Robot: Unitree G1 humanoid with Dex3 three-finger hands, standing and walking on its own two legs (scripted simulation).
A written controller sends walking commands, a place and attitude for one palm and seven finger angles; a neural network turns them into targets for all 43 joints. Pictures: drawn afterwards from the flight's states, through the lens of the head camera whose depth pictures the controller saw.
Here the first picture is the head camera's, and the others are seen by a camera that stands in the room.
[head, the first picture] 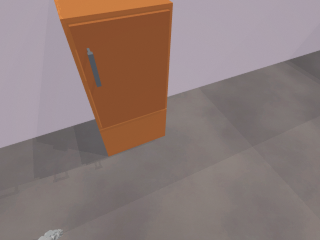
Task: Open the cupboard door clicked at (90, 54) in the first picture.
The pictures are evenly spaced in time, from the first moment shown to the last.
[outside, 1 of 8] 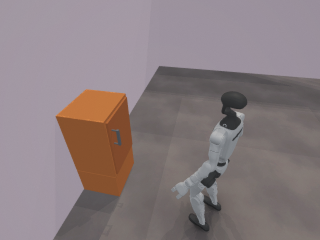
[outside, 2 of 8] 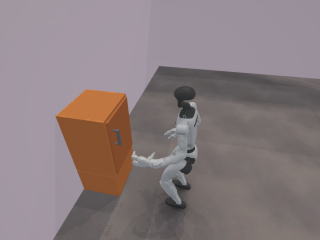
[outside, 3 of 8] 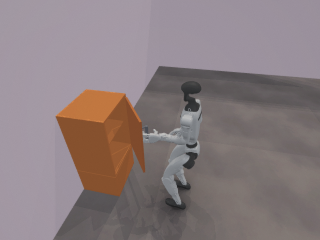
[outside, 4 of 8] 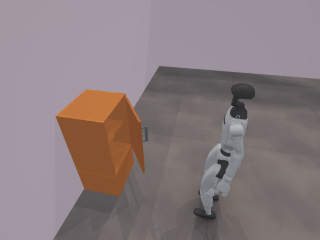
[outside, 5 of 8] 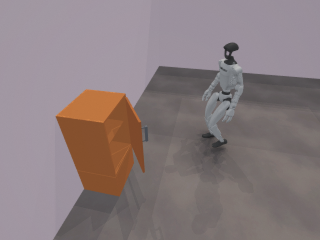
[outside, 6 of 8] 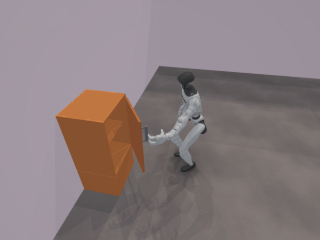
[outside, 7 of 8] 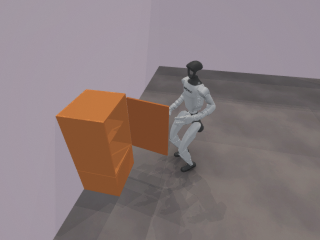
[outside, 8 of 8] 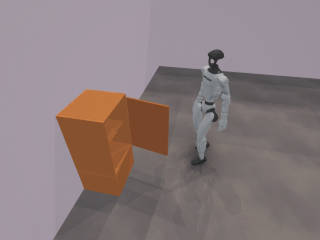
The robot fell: no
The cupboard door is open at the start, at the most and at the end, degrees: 0 81 80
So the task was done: yes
